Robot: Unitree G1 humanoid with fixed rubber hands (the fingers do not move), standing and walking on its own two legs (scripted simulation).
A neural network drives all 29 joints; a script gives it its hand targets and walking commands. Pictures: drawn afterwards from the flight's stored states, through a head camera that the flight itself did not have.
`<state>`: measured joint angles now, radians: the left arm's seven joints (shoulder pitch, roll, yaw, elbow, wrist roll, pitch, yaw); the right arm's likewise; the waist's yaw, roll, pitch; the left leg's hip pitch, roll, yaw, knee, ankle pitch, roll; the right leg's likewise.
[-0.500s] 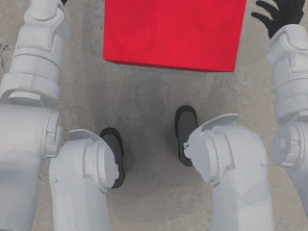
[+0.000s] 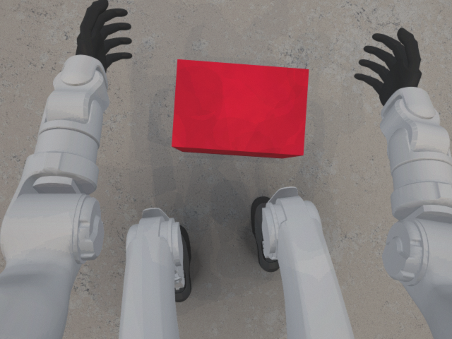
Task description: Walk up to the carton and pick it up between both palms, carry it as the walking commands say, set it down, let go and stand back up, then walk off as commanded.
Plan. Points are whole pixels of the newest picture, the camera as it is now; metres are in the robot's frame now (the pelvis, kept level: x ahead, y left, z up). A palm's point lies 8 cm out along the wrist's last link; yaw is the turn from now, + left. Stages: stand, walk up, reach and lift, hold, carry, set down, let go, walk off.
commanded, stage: set down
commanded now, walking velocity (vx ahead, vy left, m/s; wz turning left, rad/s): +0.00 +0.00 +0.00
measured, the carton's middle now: (237, 115) +0.49 -0.08 -0.37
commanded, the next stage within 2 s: let go in 0.78 s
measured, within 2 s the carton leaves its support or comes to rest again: neither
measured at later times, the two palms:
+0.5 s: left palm out of the picture +0.56 +0.13 +0.06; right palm out of the picture +0.44 -0.33 +0.05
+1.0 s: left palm out of the picture +0.51 +0.16 +0.11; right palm out of the picture +0.41 -0.31 +0.11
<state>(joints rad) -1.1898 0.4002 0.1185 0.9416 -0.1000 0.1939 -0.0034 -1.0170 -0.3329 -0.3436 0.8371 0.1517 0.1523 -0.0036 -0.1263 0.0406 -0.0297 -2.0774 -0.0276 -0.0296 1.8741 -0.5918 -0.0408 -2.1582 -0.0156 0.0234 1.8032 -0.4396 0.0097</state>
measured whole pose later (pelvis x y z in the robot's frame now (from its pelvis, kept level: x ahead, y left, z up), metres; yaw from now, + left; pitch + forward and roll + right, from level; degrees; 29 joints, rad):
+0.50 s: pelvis +0.03 -0.01 +0.13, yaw -1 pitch +46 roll +2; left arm -1.01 0.36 0.16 0.84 -0.05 0.23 -0.06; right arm -0.82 -0.33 -0.39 0.75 0.13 0.20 0.09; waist -0.12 0.05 -0.18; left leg -1.68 -0.03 -0.04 1.36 -0.48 -0.04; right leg -1.76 0.00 0.03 1.31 -0.35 0.01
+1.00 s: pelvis +0.07 -0.01 +0.22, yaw -1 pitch +42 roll +1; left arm -0.72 0.27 0.20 0.74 0.06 0.15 -0.04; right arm -0.55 -0.26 -0.31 0.64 0.03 0.10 0.12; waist -0.10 0.04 -0.16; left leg -1.33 -0.02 -0.07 0.95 -0.36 -0.05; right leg -1.40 0.01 0.02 0.91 -0.25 0.00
